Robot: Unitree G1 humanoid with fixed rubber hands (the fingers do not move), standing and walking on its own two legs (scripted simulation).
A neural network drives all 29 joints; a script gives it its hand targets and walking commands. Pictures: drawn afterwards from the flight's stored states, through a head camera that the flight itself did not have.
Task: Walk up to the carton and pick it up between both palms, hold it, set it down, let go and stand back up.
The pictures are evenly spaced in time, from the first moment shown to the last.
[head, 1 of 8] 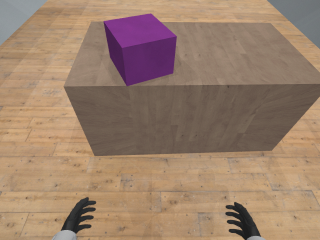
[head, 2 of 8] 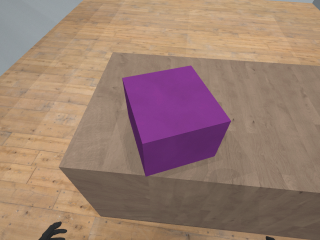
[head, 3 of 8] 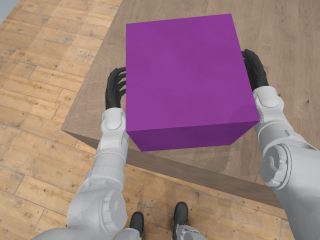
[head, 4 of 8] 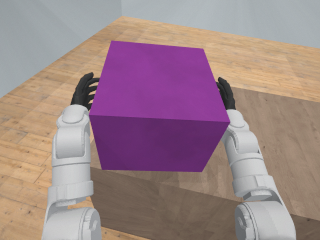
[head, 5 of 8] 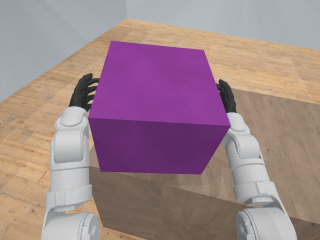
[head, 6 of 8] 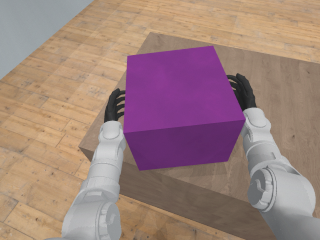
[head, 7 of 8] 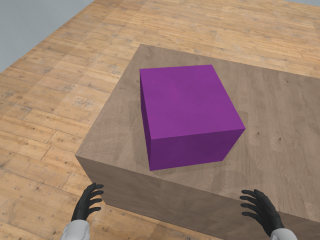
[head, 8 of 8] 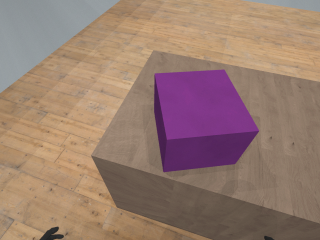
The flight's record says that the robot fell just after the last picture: no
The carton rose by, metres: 0.20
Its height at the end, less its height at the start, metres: +0.00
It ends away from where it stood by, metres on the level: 0.04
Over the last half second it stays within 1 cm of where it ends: yes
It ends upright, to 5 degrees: yes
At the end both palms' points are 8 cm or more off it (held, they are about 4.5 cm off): yes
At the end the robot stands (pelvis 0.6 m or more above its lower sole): yes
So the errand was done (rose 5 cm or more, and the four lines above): yes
